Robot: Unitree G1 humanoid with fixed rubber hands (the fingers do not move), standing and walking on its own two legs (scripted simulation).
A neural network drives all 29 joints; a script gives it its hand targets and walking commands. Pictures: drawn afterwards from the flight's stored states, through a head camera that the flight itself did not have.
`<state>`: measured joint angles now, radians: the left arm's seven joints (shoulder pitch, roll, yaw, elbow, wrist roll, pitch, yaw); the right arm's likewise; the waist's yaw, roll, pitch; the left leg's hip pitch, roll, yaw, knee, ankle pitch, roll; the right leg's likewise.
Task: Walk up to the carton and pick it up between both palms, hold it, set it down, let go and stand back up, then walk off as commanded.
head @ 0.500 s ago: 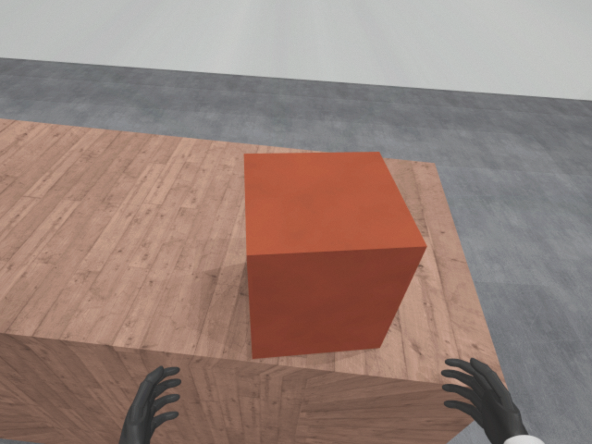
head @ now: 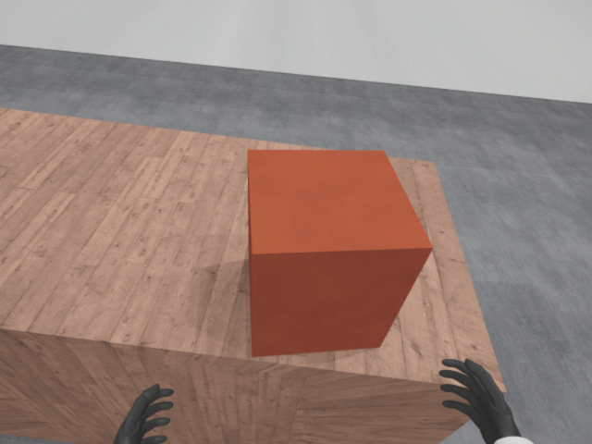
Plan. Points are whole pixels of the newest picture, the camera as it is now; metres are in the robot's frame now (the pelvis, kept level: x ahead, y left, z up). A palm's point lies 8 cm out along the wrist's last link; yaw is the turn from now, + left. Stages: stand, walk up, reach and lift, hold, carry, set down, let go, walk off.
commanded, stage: set down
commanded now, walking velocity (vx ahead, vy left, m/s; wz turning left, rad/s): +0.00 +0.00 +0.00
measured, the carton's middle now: (317, 254) +0.40 +0.00 +0.05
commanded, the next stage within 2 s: let go in 0.34 s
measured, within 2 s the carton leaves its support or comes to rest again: neither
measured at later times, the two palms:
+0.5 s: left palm out of the picture +0.15 +0.23 -0.08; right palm (491, 426) +0.18 -0.23 -0.01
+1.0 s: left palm out of the picture +0.13 +0.26 -0.09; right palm (491, 427) +0.18 -0.23 -0.01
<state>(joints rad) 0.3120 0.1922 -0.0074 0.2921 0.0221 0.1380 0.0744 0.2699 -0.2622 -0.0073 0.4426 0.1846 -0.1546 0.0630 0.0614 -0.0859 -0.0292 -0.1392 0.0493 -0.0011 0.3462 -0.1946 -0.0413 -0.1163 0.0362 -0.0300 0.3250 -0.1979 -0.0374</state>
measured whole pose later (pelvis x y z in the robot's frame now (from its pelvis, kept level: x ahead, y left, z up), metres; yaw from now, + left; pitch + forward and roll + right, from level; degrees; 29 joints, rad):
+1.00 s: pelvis +0.00 +0.01 -0.01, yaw +0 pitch -4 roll -1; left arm 0.27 0.30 -0.01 0.52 0.04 0.06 -0.02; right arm 0.25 -0.28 -0.02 0.44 0.02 -0.19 0.03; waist 0.04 -0.04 0.02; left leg -0.13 0.05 0.00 0.46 -0.26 -0.02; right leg -0.09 0.04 -0.03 0.39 -0.23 -0.03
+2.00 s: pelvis -0.01 +0.03 -0.01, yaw +0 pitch -4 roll -2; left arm 0.27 0.40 -0.01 0.67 0.01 0.01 -0.04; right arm 0.24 -0.35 -0.02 0.40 0.02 -0.17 0.03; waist 0.04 0.00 0.06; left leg -0.16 0.05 0.00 0.52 -0.29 -0.01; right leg -0.10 0.04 -0.03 0.40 -0.23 -0.02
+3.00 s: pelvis -0.07 -0.03 -0.03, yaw -1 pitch -4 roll +3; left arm 0.29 0.42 0.00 0.67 0.02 0.06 -0.04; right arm 0.09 -0.38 0.06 0.27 0.02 -0.14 0.04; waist 0.04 0.03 0.10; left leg -0.33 0.04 0.01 0.64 -0.26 -0.04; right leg -0.26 0.02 0.10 0.79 -0.42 -0.02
